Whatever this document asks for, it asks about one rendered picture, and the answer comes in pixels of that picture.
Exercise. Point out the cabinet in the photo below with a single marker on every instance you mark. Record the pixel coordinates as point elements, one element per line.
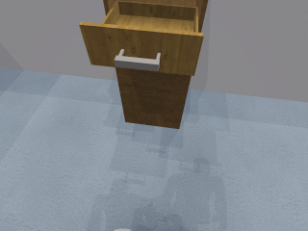
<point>150,97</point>

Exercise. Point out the handle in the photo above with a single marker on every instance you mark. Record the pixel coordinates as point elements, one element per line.
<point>137,63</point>

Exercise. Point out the drawer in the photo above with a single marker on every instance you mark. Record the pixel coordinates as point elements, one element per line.
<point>143,30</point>

